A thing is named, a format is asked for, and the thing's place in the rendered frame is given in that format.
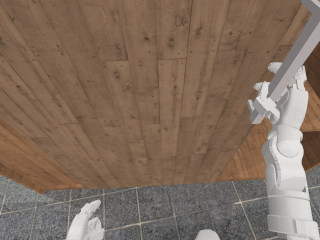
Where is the wardrobe door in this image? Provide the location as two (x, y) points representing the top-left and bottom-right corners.
(0, 117), (80, 186)
(0, 0), (320, 190)

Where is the handle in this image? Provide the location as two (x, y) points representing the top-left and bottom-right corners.
(246, 0), (320, 124)

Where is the robot right thigh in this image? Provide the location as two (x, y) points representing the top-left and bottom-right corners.
(195, 230), (220, 240)

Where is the robot left hand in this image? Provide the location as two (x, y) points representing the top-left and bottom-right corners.
(66, 199), (104, 240)

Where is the robot right forearm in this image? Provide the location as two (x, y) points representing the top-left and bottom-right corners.
(262, 125), (320, 240)

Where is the robot right hand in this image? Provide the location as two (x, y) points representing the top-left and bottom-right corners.
(252, 62), (309, 130)

